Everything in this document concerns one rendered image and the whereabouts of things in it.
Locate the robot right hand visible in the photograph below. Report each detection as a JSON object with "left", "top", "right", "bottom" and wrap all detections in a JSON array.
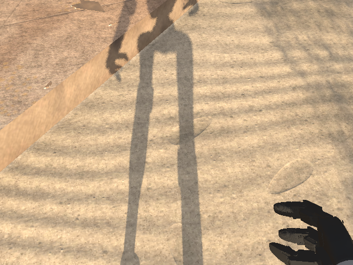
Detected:
[{"left": 269, "top": 200, "right": 353, "bottom": 265}]

